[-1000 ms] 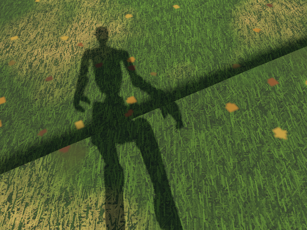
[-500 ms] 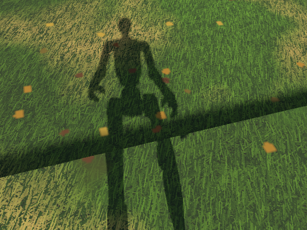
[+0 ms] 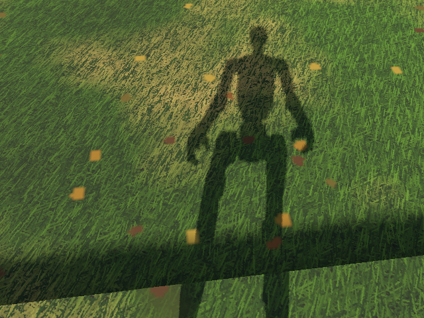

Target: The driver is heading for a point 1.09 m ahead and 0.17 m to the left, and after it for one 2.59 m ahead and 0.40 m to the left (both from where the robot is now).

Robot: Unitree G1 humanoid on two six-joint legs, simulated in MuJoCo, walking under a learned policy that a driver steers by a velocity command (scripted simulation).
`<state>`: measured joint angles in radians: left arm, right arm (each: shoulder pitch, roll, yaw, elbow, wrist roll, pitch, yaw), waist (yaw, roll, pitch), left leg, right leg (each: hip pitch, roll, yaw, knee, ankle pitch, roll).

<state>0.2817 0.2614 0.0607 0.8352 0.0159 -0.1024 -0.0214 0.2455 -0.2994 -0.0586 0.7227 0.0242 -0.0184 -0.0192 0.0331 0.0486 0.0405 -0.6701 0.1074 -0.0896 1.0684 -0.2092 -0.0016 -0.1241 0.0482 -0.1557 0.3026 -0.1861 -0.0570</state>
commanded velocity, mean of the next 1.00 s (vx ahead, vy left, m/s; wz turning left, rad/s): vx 0.50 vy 0.00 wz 0.19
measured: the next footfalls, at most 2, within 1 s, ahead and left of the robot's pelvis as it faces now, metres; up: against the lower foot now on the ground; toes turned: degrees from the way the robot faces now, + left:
left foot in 0.26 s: +0.31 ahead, +0.16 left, +0.00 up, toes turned +11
right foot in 0.72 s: +0.53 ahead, +0.01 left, +0.00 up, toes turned +16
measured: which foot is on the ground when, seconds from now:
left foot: up 0.00-0.24, down 0.26-0.76, up 0.78-1.00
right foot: down 0.00-0.24, up 0.26-0.70, down 0.72-1.00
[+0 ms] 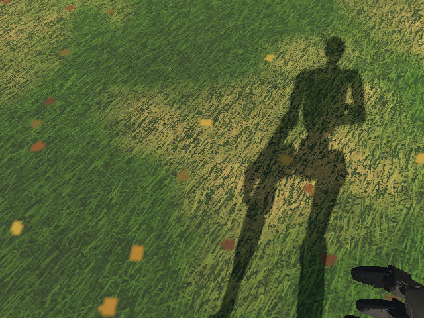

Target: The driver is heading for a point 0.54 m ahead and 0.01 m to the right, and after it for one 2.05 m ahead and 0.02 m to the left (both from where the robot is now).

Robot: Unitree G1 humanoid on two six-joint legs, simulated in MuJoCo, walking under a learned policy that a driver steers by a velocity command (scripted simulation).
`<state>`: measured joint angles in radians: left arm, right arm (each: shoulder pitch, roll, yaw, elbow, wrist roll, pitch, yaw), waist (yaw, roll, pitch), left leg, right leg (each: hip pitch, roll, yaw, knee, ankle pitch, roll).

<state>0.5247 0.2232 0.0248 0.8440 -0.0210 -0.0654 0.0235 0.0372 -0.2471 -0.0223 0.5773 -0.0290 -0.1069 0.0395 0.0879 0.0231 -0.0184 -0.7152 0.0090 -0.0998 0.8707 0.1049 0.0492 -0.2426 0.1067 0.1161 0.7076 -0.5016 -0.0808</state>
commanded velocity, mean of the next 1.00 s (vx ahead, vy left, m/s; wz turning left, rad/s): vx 0.35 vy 0.00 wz -0.12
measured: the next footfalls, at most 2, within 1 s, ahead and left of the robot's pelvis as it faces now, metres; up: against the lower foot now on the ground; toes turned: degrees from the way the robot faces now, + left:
left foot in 0.22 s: +0.30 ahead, +0.13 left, -0.18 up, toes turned -12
right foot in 0.62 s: +0.40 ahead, -0.11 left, -0.18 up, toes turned -12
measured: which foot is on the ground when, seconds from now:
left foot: up 0.00-0.20, down 0.22-0.66, up 0.68-1.00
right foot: down 0.00-0.22, up 0.24-0.60, down 0.62-1.00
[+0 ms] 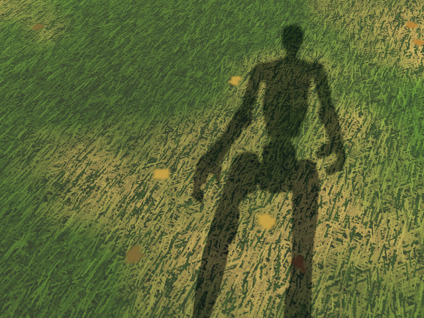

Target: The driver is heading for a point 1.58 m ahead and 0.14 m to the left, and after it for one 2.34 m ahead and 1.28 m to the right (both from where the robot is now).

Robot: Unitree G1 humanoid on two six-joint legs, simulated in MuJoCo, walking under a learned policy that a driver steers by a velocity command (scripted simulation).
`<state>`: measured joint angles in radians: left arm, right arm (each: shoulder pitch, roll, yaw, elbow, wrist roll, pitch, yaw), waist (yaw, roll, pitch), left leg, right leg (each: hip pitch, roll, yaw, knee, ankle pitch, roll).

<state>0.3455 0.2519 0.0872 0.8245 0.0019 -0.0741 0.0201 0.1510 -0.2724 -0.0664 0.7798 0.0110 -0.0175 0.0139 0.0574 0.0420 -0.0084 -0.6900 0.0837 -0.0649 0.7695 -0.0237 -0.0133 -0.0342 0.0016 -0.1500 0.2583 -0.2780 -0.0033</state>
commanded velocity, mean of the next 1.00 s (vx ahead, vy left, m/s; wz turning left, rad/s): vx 0.49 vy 0.00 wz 0.07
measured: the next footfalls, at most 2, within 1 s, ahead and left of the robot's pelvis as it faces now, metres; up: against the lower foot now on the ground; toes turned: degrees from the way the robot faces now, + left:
left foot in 0.14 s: +0.21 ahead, +0.15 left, +0.00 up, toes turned +7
right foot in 0.66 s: +0.55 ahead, +0.03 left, +0.00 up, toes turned +12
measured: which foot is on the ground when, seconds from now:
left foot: up 0.00-0.12, down 0.14-0.66, up 0.68-1.00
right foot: down 0.00-0.14, up 0.16-0.64, down 0.66-1.00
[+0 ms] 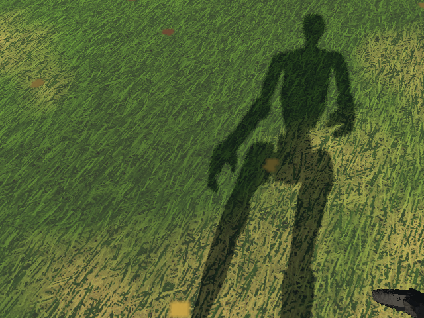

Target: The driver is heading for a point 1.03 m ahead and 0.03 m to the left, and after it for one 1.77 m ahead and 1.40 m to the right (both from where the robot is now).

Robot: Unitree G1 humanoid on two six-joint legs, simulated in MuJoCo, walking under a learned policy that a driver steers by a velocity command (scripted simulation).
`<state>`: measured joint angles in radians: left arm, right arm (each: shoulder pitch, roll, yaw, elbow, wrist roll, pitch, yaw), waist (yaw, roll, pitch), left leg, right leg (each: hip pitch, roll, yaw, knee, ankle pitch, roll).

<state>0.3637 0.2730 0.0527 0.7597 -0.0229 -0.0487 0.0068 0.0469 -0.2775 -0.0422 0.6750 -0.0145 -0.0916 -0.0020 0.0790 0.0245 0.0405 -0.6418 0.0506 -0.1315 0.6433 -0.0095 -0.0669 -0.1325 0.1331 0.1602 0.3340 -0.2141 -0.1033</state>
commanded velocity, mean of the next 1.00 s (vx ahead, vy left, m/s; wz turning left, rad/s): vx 0.50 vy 0.00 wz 0.04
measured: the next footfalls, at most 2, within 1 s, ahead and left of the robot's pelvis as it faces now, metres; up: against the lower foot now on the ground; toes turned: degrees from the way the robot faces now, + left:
left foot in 0.16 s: +0.26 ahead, +0.14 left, +0.00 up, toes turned -12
right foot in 0.60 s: +0.44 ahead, -0.16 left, +0.00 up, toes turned -6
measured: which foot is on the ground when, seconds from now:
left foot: up 0.00-0.14, down 0.16-0.60, up 0.62-1.00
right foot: down 0.00-0.16, up 0.18-0.58, down 0.60-1.00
